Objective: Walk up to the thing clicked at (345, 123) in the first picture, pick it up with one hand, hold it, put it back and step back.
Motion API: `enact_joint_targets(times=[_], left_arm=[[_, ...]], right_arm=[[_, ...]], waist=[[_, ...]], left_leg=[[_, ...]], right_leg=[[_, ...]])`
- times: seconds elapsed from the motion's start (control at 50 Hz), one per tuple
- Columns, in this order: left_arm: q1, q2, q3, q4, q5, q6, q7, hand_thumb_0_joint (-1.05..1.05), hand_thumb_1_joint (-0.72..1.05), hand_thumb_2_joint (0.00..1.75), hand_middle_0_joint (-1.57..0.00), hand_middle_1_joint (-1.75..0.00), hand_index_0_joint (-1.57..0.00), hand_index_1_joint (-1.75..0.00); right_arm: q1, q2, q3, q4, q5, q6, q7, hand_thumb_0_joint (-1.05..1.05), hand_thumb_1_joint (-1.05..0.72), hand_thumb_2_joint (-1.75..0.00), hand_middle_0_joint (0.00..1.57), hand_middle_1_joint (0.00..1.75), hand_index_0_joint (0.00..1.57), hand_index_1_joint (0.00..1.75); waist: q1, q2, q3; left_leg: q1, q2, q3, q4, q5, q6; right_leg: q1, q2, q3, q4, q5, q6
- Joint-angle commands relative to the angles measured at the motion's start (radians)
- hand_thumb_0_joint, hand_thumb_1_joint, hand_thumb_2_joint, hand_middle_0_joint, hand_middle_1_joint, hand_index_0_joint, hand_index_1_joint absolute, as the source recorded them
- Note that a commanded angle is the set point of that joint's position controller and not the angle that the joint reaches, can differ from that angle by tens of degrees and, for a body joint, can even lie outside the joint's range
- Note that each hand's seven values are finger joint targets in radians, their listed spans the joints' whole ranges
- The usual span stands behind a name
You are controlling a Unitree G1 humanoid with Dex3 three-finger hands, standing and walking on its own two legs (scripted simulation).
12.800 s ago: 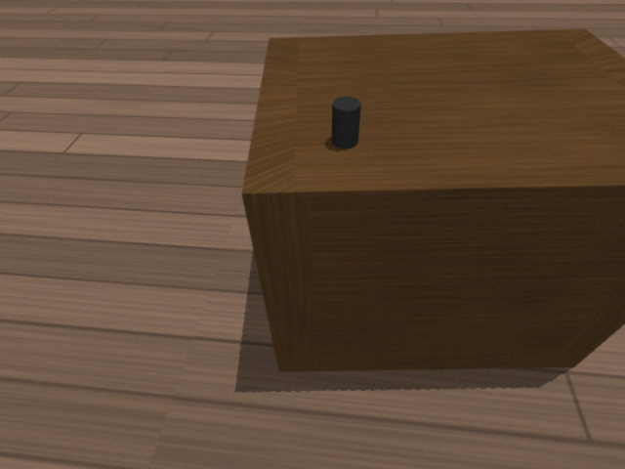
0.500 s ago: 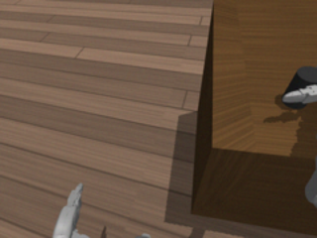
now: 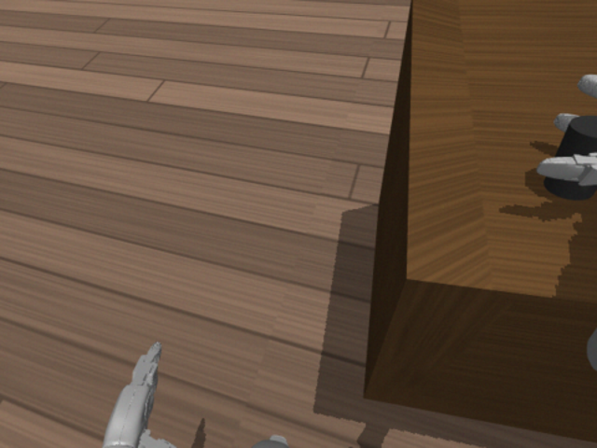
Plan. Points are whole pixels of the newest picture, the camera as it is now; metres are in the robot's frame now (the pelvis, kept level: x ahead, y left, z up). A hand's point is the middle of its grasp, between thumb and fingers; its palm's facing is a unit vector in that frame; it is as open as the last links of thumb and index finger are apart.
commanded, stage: close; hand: right
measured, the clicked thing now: (582, 158) +0.49 -0.26 +0.12
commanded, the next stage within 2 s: settle in 0.22 s
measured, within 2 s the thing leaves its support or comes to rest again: leaves its support in 0.36 s
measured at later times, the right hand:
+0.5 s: hand (590, 135) +0.50 -0.26 +0.14, palm faces +0.24 +0.97 +0.03, open 7.5 cm
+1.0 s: hand out of the picture +0.50 -0.25 +0.18, palm faces +0.24 +0.97 +0.03, open 7.5 cm
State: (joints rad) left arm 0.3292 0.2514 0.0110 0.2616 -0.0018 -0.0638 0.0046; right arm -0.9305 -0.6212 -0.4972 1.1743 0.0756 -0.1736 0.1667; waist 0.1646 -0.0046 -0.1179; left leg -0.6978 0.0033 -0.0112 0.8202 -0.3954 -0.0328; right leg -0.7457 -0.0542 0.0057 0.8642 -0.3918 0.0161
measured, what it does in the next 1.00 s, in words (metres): stands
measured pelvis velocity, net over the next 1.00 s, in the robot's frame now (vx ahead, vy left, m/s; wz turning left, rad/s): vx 0.01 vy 0.00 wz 0.00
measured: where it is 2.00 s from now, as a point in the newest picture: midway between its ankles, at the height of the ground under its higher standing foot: outside the picture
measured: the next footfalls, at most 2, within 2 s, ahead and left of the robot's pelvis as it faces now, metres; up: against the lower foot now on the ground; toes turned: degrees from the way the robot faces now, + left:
none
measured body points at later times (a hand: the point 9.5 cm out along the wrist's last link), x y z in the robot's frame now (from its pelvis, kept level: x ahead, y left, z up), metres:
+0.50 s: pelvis +0.01 +0.00 +0.00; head +0.09 -0.02 +0.45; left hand +0.16 +0.26 -0.04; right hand +0.49 -0.31 +0.14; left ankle +0.00 +0.14 -0.70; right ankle +0.01 -0.13 -0.70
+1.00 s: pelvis +0.01 +0.00 +0.02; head +0.07 -0.01 +0.46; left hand +0.16 +0.26 -0.04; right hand +0.48 -0.30 +0.18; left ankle +0.00 +0.14 -0.70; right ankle +0.01 -0.13 -0.70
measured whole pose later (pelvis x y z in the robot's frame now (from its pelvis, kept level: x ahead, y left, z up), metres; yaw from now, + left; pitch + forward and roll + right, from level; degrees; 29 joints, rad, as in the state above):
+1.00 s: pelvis +0.01 +0.00 +0.02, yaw +0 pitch +12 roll +1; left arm 0.33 0.25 0.03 0.32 -0.02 -0.07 0.00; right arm -0.93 -0.57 -0.45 1.10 0.09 -0.10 0.13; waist 0.12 -0.01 -0.11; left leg -0.56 0.01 -0.02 0.72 -0.37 -0.03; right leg -0.61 -0.05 0.00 0.75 -0.36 0.02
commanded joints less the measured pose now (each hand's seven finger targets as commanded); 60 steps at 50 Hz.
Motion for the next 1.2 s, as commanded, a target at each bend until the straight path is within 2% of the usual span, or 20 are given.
enact_joint_targets(times=[0.0,0.16,0.24,0.28,0.36,0.4,0.42,0.48,0.52,0.6,0.64,0.7,0.76,0.82,0.88,0.94,0.98,1.06,1.12,1.18], left_arm=[[0.026,0.111,0.068,-0.167,0.0,-0.053,0.003,0.0,-0.53,0.03,-0.04,-0.04,-0.05,-0.03],[-0.023,0.159,0.112,-0.245,0.0,-0.059,0.012,0.0,-0.53,0.03,-0.05,-0.05,-0.06,-0.04],[0.063,0.102,0.06,-0.077,0.003,-0.038,0.005,0.0,-0.54,0.03,-0.05,-0.05,-0.06,-0.04],[-0.042,0.178,0.128,-0.2,0.006,-0.049,0.017,0.0,-0.54,0.03,-0.05,-0.04,-0.05,-0.04],[-0.004,0.093,0.044,-0.1,0.002,-0.039,0.004,0.0,-0.55,0.05,-0.05,-0.05,-0.06,-0.05],[-0.122,0.204,0.131,-0.276,-0.004,-0.058,0.024,0.0,-0.55,0.05,-0.06,-0.05,-0.06,-0.05],[-0.049,0.201,0.131,-0.198,-0.001,-0.048,0.026,0.0,-0.55,0.05,-0.06,-0.05,-0.06,-0.05],[0.008,0.108,0.065,-0.077,-0.008,-0.035,0.01,0.0,-0.54,0.05,-0.05,-0.05,-0.06,-0.05],[-0.075,0.193,0.126,-0.21,-0.005,-0.048,0.023,0.0,-0.54,0.05,-0.05,-0.05,-0.06,-0.05],[0.055,0.102,0.076,-0.02,-0.006,-0.03,-0.003,0.0,-0.54,0.05,-0.05,-0.06,-0.06,-0.05],[-0.068,0.19,0.13,-0.192,-0.004,-0.048,0.007,0.0,-0.54,0.04,-0.05,-0.05,-0.06,-0.04],[0.059,0.091,0.066,0.0,-0.006,-0.028,-0.016,0.0,-0.54,0.05,-0.05,-0.05,-0.06,-0.05],[-0.097,0.171,0.111,-0.173,-0.013,-0.053,0.002,0.0,-0.54,0.05,-0.05,-0.05,-0.05,-0.05],[0.023,0.127,0.082,-0.068,-0.019,-0.035,-0.008,0.0,-0.54,0.04,-0.05,-0.05,-0.06,-0.04],[-0.032,0.172,0.114,-0.154,-0.016,-0.048,0.008,0.0,-0.54,0.04,-0.05,-0.05,-0.05,-0.05],[0.03,0.075,0.044,-0.046,-0.019,-0.04,-0.006,0.0,-0.54,0.04,-0.05,-0.05,-0.06,-0.04],[-0.055,0.144,0.093,-0.146,-0.017,-0.056,0.006,0.0,-0.55,0.05,-0.05,-0.05,-0.05,-0.05],[-0.006,0.107,0.069,-0.051,-0.016,-0.054,0.003,0.0,-0.54,0.04,-0.05,-0.05,-0.05,-0.04],[-0.095,0.177,0.108,-0.143,-0.017,-0.069,0.024,0.0,-0.55,0.05,-0.05,-0.05,-0.05,-0.05],[-0.019,0.08,0.037,-0.001,-0.019,-0.058,0.01,0.0,-0.54,0.04,-0.05,-0.05,-0.05,-0.04]], right_arm=[[-0.363,-0.186,0.015,-0.161,0.012,-0.083,0.013,0.0,0.23,-0.56,0.98,0.81,0.99,0.81],[-0.523,-0.269,-0.019,-0.457,0.032,-0.116,-0.01,0.0,-0.1,-0.82,1.15,1.03,1.16,1.03],[-0.314,-0.135,0.045,-0.176,0.018,-0.082,-0.021,0.0,-0.31,-0.99,1.26,1.18,1.27,1.18],[-0.535,-0.358,-0.055,-0.472,0.004,-0.116,-0.042,0.0,-0.37,-1.09,1.3,1.26,1.31,1.26],[-0.307,-0.11,0.06,-0.177,0.022,-0.077,-0.007,0.0,-0.47,-1.3,1.27,1.38,1.3,1.38],[-0.545,-0.369,-0.067,-0.515,0.023,-0.112,-0.024,0.0,-0.52,-1.31,1.31,1.39,1.33,1.39],[-0.495,-0.369,-0.068,-0.442,0.018,-0.095,-0.023,0.0,-0.54,-1.35,1.32,1.43,1.35,1.43],[-0.359,-0.104,0.068,-0.199,0.036,-0.054,-0.005,0.0,-0.51,-1.33,1.38,1.44,1.4,1.44],[-0.569,-0.362,-0.046,-0.487,0.017,-0.084,-0.035,0.0,-0.48,-1.31,1.37,1.43,1.39,1.43],[-0.348,-0.101,0.078,-0.151,0.022,-0.03,-0.02,0.0,-0.46,-1.3,1.36,1.42,1.38,1.42],[-0.578,-0.362,-0.05,-0.468,0.008,-0.062,-0.04,0.0,-0.48,-1.3,1.36,1.41,1.38,1.41],[-0.331,-0.087,0.084,-0.121,0.017,-0.007,-0.009,0.0,-0.47,-1.33,1.37,1.44,1.4,1.44],[-0.588,-0.362,-0.047,-0.467,0.013,-0.041,-0.031,0.0,-0.46,-1.3,1.35,1.41,1.37,1.41],[-0.39,-0.166,0.04,-0.237,0.029,0.006,-0.015,0.0,-0.41,-1.28,1.33,1.4,1.35,1.4],[-0.554,-0.332,-0.039,-0.419,0.015,-0.01,-0.045,0.0,-0.47,-1.32,1.35,1.43,1.37,1.44],[-0.386,-0.115,0.074,-0.206,0.025,0.02,-0.031,0.0,-0.46,-1.3,1.35,1.42,1.37,1.42],[-0.564,-0.315,-0.015,-0.445,0.014,-0.012,-0.045,0.0,-0.51,-1.33,1.36,1.44,1.38,1.44],[-0.471,-0.153,0.059,-0.313,0.031,0.019,-0.032,0.0,-0.48,-1.35,1.33,1.44,1.36,1.44],[-0.565,-0.331,-0.024,-0.432,0.02,0.012,-0.048,0.0,-0.5,-1.34,1.34,1.45,1.37,1.45],[-0.434,-0.12,0.088,-0.233,0.028,0.042,-0.029,0.0,-0.48,-1.33,1.32,1.43,1.35,1.43]], waist=[[-0.001,-0.057,-0.361],[-0.007,-0.2,-0.546],[-0.006,-0.123,-0.304],[-0.035,-0.217,-0.549],[-0.013,-0.081,-0.342],[-0.045,-0.149,-0.666],[-0.055,-0.175,-0.629],[-0.005,-0.081,-0.329],[-0.039,-0.175,-0.593],[-0.004,-0.081,-0.271],[-0.046,-0.162,-0.558],[-0.027,-0.079,-0.254],[-0.078,-0.163,-0.582],[-0.038,-0.041,-0.359],[-0.061,-0.098,-0.506],[-0.045,-0.062,-0.261],[-0.065,-0.128,-0.467],[-0.044,-0.098,-0.343],[-0.073,-0.101,-0.461],[-0.058,-0.066,-0.298]], left_leg=[[0.11,-0.034,0.035,-0.074,0.325,0.029],[0.094,-0.035,0.037,-0.061,0.367,0.036],[0.045,-0.038,0.044,-0.085,0.302,0.038],[0.132,-0.027,0.028,-0.079,0.364,0.037],[0.124,-0.038,0.05,-0.096,0.345,0.033],[0.246,-0.027,0.032,-0.077,0.457,0.026],[0.219,-0.031,0.038,-0.074,0.456,0.029],[0.13,-0.042,0.051,-0.122,0.359,0.03],[0.204,-0.032,0.035,-0.109,0.437,0.031],[0.132,-0.038,0.047,-0.141,0.384,0.029],[0.224,-0.03,0.034,-0.118,0.49,0.03],[0.154,-0.038,0.047,-0.143,0.4,0.03],[0.311,-0.014,0.016,-0.129,0.516,0.02],[0.251,-0.028,0.035,-0.157,0.467,0.018],[0.288,-0.024,0.029,-0.156,0.467,0.021],[0.22,-0.031,0.038,-0.19,0.348,0.027],[0.27,-0.023,0.026,-0.18,0.405,0.026],[0.231,-0.031,0.039,-0.189,0.393,0.03],[0.313,-0.022,0.031,-0.192,0.426,0.027],[0.247,-0.033,0.041,-0.212,0.35,0.029]], right_leg=[[0.253,0.03,-0.002,-0.064,0.301,-0.034],[0.444,0.019,0.007,-0.042,0.455,-0.019],[0.306,0.021,0.005,-0.066,0.368,-0.023],[0.415,0.024,-0.004,-0.055,0.404,-0.022],[0.317,0.025,0.006,-0.079,0.373,-0.026],[0.445,0.025,-0.001,-0.056,0.48,-0.027],[0.47,0.024,0.002,-0.058,0.517,-0.024],[0.371,0.02,0.009,-0.1,0.436,-0.027],[0.492,0.021,-0.002,-0.085,0.517,-0.021],[0.372,0.022,-0.003,-0.114,0.455,-0.024],[0.498,0.02,-0.009,-0.095,0.575,-0.019],[0.371,0.025,-0.008,-0.124,0.462,-0.023],[0.454,0.038,-0.028,-0.113,0.502,-0.029],[0.393,0.035,-0.019,-0.14,0.441,-0.036],[0.461,0.034,-0.027,-0.144,0.456,-0.03],[0.375,0.034,-0.025,-0.183,0.341,-0.031],[0.465,0.032,-0.029,-0.165,0.41,-0.027],[0.454,0.027,-0.018,-0.178,0.429,-0.023],[0.461,0.035,-0.029,-0.178,0.419,-0.027],[0.416,0.03,-0.022,-0.209,0.354,-0.028]])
